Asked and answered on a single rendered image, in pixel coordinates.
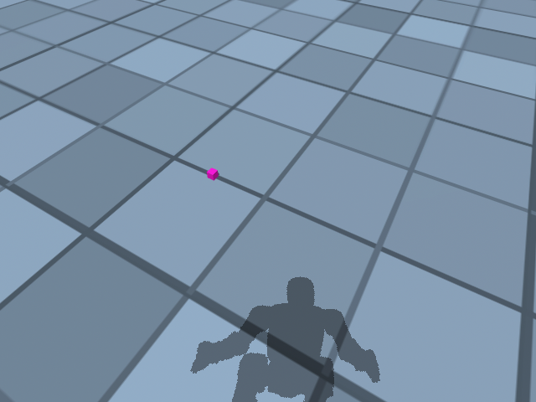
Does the cube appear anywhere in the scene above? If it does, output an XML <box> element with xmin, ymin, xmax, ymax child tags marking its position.
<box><xmin>207</xmin><ymin>168</ymin><xmax>219</xmax><ymax>180</ymax></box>

